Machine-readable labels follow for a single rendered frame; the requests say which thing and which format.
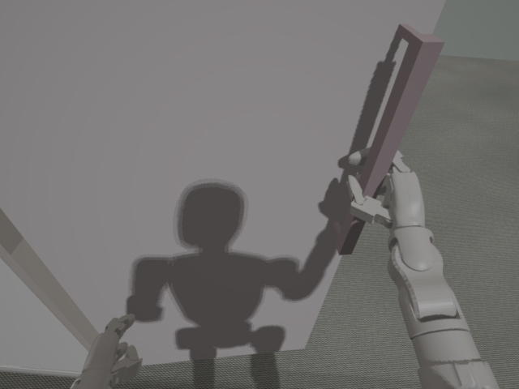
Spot right robot forearm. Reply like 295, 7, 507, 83
388, 226, 500, 389

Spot fridge door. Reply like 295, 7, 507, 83
0, 0, 446, 365

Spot left robot forearm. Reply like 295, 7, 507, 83
71, 369, 114, 389

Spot robot right hand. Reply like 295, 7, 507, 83
345, 147, 425, 233

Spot handle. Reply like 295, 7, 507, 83
333, 24, 444, 255

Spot robot left hand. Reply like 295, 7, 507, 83
82, 314, 143, 387

